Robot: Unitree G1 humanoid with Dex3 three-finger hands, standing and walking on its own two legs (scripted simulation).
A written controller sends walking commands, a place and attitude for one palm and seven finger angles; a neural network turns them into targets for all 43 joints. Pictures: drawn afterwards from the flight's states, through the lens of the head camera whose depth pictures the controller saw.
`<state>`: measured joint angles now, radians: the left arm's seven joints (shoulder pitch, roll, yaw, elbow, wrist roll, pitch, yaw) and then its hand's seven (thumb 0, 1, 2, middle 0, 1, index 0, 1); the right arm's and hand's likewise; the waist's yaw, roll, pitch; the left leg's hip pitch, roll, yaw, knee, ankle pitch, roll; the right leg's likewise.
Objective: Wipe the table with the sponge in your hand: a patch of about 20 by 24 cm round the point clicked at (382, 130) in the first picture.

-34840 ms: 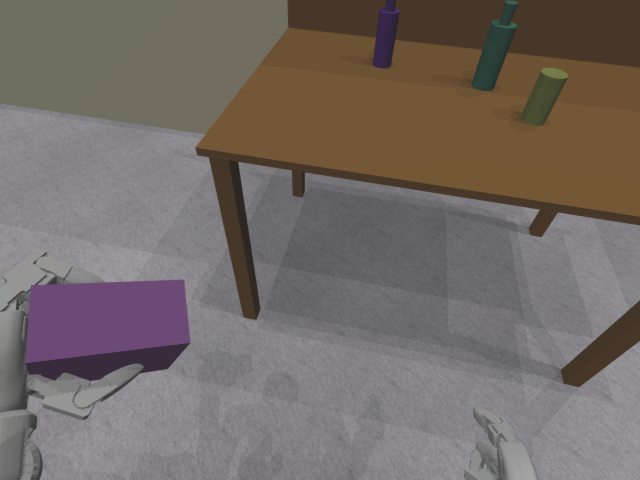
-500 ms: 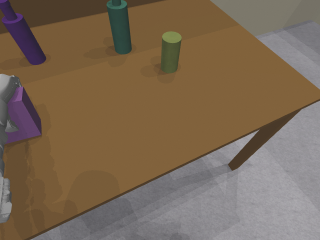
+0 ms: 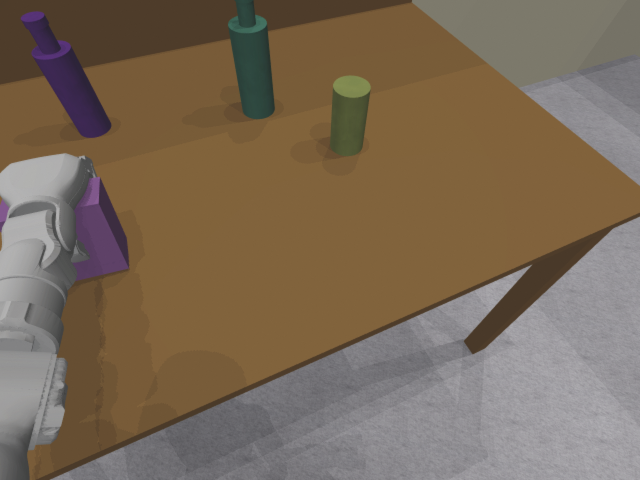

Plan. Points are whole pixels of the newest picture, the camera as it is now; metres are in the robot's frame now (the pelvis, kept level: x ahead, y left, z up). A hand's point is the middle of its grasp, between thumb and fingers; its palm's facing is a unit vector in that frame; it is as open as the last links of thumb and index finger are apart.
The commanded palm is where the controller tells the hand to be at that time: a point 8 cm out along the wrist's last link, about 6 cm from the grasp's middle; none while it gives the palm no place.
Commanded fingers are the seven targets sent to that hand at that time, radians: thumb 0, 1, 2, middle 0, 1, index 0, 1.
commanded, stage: wipe back along the middle lane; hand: left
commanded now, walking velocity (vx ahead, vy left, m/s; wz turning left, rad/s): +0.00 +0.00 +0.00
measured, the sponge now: (76, 243) +0.40 +0.36 +0.02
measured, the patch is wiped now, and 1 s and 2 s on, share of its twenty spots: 0.20 0.55 0.65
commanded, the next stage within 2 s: slide across to the third lane in 1.50 s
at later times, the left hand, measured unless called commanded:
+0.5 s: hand (78, 237) +0.38 +0.33 +0.06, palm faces -0.10 +0.00 -1.00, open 10.4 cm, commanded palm +0.35 +0.30 +0.10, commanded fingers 0.00 0.10 1.30 -1.20 -1.60 -1.20 -1.60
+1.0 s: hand (83, 271) +0.34 +0.30 +0.06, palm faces -0.03 -0.03 -1.00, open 10.4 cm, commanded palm +0.30 +0.28 +0.10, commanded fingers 0.00 0.10 1.30 -1.20 -1.60 -1.20 -1.60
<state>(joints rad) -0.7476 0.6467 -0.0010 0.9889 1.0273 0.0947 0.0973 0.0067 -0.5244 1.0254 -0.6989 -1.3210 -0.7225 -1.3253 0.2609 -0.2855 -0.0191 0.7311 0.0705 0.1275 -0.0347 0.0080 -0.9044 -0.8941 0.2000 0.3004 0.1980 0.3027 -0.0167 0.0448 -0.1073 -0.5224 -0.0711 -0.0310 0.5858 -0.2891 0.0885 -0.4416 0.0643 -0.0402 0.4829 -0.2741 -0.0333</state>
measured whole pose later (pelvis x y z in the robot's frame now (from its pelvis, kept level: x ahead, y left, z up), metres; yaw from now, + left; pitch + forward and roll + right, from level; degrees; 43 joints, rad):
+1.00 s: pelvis +0.00 -0.01 +0.00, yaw +0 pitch +7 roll -2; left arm -0.30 0.48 -0.05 0.46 0.95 0.32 0.13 0.01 -0.50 1.03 -0.67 -1.35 -0.69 -1.35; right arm 0.15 -0.28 0.00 0.66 0.10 0.14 -0.02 0.01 -0.91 -0.89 0.20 0.30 0.20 0.30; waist 0.04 0.08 -0.11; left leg -0.37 -0.07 -0.02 0.54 -0.29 0.08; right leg -0.31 0.06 -0.03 0.46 -0.28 -0.04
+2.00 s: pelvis -0.02 -0.02 +0.01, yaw +0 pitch +2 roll -1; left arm -0.17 0.40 -0.17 0.25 0.96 0.44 0.11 -0.01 -0.50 1.03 -0.66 -1.35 -0.69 -1.36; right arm 0.09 -0.27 0.01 0.68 0.09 0.08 -0.05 0.02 -0.91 -0.89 0.20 0.30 0.19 0.30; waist 0.08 0.09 -0.07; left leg -0.30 -0.07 -0.02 0.53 -0.26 0.06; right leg -0.25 0.07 -0.03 0.49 -0.28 -0.06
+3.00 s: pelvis -0.04 -0.05 +0.00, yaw -1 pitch +7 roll +0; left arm -0.55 0.44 -0.11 0.78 0.96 0.34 0.14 0.00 -0.52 1.03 -0.69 -1.33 -0.72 -1.33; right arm 0.20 -0.30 0.00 0.72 0.11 0.13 -0.06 0.01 -0.91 -0.89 0.20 0.30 0.20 0.30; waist 0.00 0.07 -0.11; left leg -0.43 -0.02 -0.02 0.57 -0.25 0.02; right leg -0.39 0.11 -0.03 0.53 -0.25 -0.10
